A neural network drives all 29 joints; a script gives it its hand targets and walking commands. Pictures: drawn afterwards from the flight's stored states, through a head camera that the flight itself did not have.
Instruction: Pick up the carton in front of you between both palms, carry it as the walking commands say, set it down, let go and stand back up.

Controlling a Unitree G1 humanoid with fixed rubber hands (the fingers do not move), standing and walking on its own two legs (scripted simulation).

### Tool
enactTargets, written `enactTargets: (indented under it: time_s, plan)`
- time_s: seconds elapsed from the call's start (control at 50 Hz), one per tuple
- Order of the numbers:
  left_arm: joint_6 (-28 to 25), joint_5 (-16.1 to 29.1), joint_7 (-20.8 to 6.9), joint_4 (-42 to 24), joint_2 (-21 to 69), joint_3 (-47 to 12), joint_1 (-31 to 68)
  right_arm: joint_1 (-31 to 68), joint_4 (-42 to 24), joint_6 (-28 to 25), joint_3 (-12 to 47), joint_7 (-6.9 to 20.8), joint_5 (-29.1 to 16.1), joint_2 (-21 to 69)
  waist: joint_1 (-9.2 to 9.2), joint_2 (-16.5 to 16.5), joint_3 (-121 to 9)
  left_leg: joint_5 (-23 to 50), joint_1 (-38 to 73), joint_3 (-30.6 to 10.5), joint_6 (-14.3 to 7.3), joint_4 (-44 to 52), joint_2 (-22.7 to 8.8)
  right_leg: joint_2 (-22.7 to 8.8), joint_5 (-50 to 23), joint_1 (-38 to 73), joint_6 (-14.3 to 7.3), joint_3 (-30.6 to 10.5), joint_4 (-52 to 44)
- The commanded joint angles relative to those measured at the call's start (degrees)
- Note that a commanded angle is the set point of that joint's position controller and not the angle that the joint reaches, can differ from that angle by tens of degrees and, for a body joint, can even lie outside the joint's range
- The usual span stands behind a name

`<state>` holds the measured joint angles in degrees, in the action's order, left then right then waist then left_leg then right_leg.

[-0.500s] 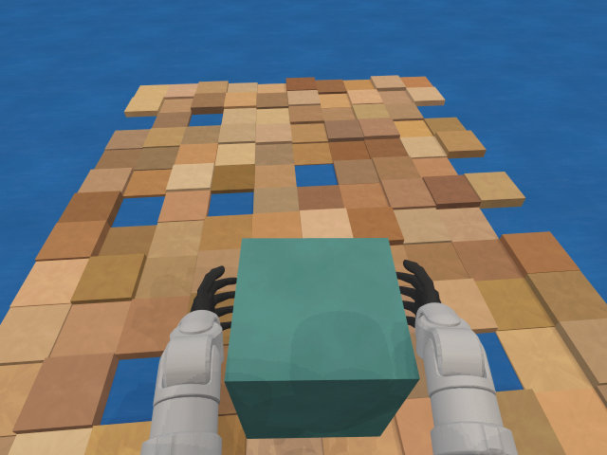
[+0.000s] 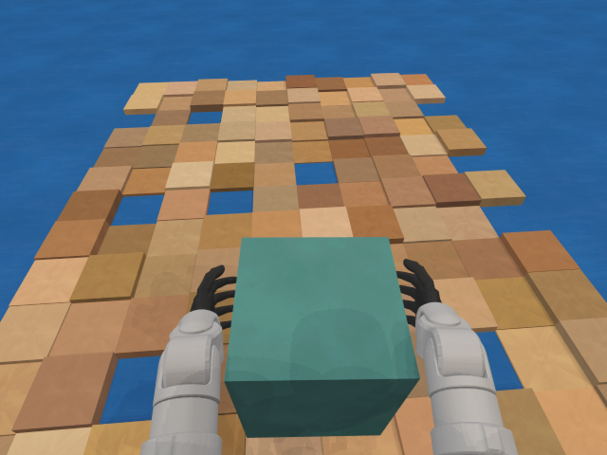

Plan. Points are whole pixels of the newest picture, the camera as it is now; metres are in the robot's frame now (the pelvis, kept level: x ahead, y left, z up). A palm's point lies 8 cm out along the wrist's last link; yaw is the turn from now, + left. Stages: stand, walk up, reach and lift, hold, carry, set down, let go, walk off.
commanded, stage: carry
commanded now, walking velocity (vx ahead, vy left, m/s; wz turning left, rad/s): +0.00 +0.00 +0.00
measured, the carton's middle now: (314, 341) +0.29 +0.00 -0.03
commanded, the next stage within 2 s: none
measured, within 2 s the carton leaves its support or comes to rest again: neither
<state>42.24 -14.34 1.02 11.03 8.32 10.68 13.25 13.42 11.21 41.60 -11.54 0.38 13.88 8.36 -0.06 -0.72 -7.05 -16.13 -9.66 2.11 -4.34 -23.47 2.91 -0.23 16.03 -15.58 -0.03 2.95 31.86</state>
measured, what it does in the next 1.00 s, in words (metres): stands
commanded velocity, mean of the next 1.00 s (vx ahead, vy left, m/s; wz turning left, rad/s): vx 0.00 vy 0.00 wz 0.00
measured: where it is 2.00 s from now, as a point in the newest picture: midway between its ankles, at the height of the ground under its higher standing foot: outside the picture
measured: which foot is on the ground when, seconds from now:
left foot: down 0.00-1.00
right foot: down 0.00-1.00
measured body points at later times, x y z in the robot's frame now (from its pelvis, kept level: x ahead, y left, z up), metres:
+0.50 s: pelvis +0.00 +0.00 +0.00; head -0.02 +0.00 +0.45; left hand +0.31 +0.15 +0.04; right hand +0.31 -0.15 +0.04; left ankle -0.04 +0.06 -0.74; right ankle -0.02 -0.12 -0.73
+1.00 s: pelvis +0.00 +0.00 +0.00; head -0.02 +0.00 +0.45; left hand +0.31 +0.15 +0.04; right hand +0.31 -0.15 +0.04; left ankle -0.04 +0.06 -0.74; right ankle -0.02 -0.12 -0.73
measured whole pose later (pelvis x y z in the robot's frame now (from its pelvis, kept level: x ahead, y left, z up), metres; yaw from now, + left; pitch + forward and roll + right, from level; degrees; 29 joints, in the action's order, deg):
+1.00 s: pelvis +0.00 +0.00 +0.00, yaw +0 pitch +2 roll -1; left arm 42.3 -14.2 1.1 10.5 8.3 10.5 13.1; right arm 13.3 10.6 41.7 -11.4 0.3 13.8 8.3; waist 0.0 -0.7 -6.5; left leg -16.4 -9.3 2.1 -4.2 -23.4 2.8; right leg -0.1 16.3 -15.2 -0.2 3.0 31.9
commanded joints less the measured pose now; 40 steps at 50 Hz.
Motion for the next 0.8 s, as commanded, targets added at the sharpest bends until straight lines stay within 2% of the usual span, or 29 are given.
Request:
enactTargets:
  time_s: [0.0,0.78]
  plan:
    - [-1.77,13.66,-12.02,-2.75,49.2,-30.42,25.12,23.38,-1.45,-1.14,29.94,11.23,-12.88,50.26,-0.16,-0.54,-11.35,27.45,5.88,-6.13,2.97,0.96,-9.99,-6.21,-14.77,2.74,-1.99,-5.08,-2.44]
    - [-1.73,13.8,-11.95,-3.25,49.12,-30.72,24.9,23.1,-1.92,-1.05,30.18,11.19,-12.94,50.23,-0.13,-0.52,-11.18,27.79,6.22,-5.98,2.89,0.88,-10.04,-6.26,-15.38,3.11,-2.12,-5.05,-2.35]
